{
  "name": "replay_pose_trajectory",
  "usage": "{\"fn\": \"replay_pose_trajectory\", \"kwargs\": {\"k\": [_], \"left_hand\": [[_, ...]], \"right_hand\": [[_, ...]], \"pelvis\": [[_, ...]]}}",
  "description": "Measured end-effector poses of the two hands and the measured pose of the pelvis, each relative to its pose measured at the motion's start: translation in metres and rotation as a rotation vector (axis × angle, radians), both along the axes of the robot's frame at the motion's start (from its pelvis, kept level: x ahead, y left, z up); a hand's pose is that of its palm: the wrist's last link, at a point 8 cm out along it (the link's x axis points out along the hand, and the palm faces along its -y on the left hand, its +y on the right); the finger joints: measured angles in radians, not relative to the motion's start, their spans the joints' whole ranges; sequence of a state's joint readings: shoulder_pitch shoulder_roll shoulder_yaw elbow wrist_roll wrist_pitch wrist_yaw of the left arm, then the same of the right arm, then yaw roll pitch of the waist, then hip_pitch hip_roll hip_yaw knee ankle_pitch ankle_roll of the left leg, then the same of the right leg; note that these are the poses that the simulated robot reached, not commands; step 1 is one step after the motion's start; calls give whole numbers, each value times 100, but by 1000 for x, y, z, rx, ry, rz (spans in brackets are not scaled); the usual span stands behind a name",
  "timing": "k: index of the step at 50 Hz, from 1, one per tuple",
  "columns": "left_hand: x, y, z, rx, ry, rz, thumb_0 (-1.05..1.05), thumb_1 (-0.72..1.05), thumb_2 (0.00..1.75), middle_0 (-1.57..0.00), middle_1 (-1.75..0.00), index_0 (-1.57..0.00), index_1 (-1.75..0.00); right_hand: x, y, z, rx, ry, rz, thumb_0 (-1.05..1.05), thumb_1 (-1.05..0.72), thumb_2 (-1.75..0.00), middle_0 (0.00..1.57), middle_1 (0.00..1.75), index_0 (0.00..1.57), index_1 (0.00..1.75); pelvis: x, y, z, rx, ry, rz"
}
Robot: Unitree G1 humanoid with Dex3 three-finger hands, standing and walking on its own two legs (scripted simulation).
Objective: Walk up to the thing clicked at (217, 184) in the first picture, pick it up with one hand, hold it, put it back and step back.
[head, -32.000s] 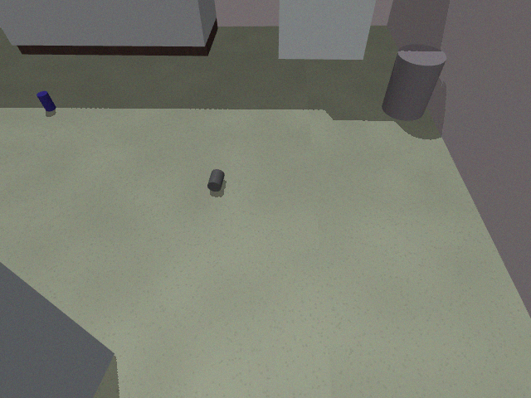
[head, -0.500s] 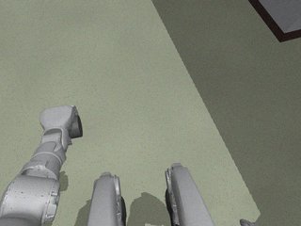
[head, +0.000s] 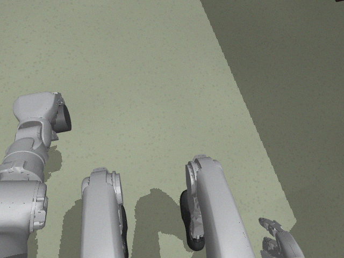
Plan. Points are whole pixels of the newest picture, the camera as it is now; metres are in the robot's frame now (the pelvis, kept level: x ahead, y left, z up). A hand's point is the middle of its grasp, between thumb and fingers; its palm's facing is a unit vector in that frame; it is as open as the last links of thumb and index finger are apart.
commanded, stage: crouch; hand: left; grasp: from above
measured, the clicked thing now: (48, 120) +0.45 +0.27 -0.18
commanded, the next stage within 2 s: lower in 0.60 s
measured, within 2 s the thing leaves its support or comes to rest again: neither
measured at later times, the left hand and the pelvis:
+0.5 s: hand (57, 123) +0.46 +0.26 -0.23, palm faces -0.45 -0.04 -0.89, open 9.6 cm; pelvis -0.01 +0.00 -0.07, yaw -2 degrees
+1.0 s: hand (62, 126) +0.46 +0.27 -0.28, palm faces -0.47 -0.06 -0.88, open 9.6 cm; pelvis -0.01 +0.00 -0.10, yaw -3 degrees
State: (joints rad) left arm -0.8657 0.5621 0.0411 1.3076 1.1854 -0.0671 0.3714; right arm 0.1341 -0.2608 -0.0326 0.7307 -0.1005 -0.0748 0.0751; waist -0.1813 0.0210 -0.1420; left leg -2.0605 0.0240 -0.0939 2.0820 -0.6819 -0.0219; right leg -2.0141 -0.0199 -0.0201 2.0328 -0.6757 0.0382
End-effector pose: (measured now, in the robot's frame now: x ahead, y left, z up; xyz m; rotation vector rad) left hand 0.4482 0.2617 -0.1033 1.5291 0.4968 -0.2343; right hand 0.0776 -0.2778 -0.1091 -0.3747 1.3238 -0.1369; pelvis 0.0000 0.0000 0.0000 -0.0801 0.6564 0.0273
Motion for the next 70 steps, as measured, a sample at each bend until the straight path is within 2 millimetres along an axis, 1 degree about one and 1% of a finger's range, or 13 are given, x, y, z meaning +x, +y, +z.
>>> {"fn": "replay_pose_trajectory", "kwargs": {"k": [4, 9, 18, 27, 33, 40, 47, 56, 70], "left_hand": [[3, 0, -13, -6, 3, -6, -1, 7, 35, -78, -38, -80, -36], [7, -1, -28, -10, 1, -19, -1, 8, 34, -79, -37, -80, -36], [11, 0, -52, -7, 0, -21, -1, 9, 31, -80, -35, -81, -33], [15, 1, -72, -10, 7, -19, -1, 9, 29, -81, -32, -82, -31], [18, 3, -83, -12, 4, -20, -1, 9, 28, -82, -30, -83, -29], [19, 6, -95, -6, 9, -15, -1, 9, 28, -83, -28, -84, -27], [19, 6, -114, -20, 30, -12, -1, 8, 27, -84, -26, -86, -25], [21, 5, -136, -31, 6, -15, -1, 8, 28, -85, -27, -86, -26], [26, 6, -163, -37, 13, -2, -1, 9, 27, -84, -27, -85, -26]], "right_hand": [[-8, -2, -8, -4, 21, -3, 0, -90, -90, 21, 30, 20, 30], [-23, -2, -19, -4, 53, -16, 0, -90, -90, 21, 30, 20, 30], [-50, 4, -41, 14, 105, -32, 0, -90, -90, 21, 30, 20, 30], [-64, 9, -59, 29, 134, -23, 0, -90, -90, 21, 30, 20, 30], [-66, 9, -66, 31, 147, -13, 0, -90, -90, 21, 30, 20, 30], [-63, 8, -71, 28, 154, -1, 0, -91, -90, 21, 30, 20, 30], [-60, 6, -75, 23, 160, 29, 0, -91, -90, 21, 30, 20, 30], [-62, 4, -83, 15, 177, 48, 0, -91, -90, 21, 30, 20, 30], [-65, 12, -92, 43, 205, 74, 0, -90, -89, 21, 30, 20, 30]], "pelvis": [[-2, 0, -12, -4, -5, -5], [-4, 0, -26, -9, -10, -9], [-9, 2, -51, -15, -24, -13], [-12, 3, -70, -21, -38, -18], [-12, 3, -80, -26, -41, -20], [-10, 3, -86, -30, -41, -22], [-8, 3, -94, -38, -49, -27], [-7, 3, -109, -47, -61, -34], [-3, 4, -120, -65, -70, -46]]}}
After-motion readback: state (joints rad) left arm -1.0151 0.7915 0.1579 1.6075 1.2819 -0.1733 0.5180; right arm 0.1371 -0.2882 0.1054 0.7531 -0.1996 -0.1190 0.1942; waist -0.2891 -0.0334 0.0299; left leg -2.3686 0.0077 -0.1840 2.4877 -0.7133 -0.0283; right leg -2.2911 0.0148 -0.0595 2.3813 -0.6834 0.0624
